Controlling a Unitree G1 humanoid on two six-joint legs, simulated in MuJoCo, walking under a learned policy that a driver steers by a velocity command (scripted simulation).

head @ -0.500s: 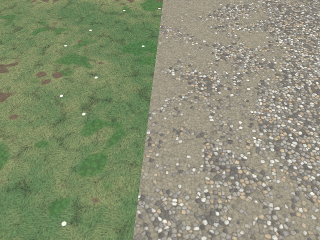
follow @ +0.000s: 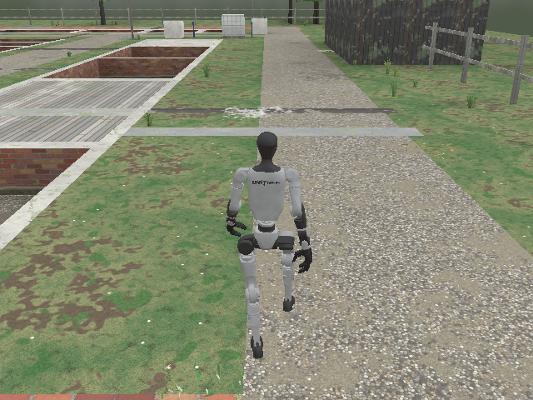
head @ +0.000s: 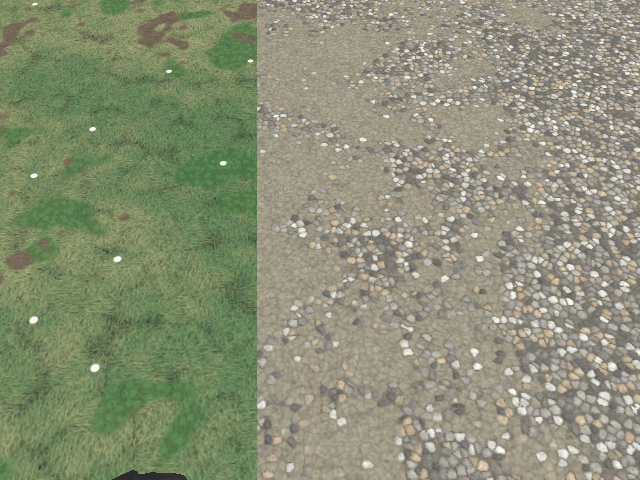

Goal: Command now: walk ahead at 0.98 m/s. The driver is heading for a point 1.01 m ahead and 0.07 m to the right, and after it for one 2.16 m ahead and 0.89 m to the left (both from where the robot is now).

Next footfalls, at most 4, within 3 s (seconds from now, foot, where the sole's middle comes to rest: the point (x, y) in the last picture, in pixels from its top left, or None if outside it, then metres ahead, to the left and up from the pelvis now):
0.14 right None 0.35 -0.08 -0.77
0.60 left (273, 344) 0.81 0.09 -0.77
1.06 right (335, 209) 1.24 -0.09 -0.77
1.50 left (261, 120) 1.65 0.11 -0.77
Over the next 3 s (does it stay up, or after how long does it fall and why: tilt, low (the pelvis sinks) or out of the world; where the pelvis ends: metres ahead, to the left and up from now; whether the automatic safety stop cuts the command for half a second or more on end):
stays up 2.29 1.00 0.00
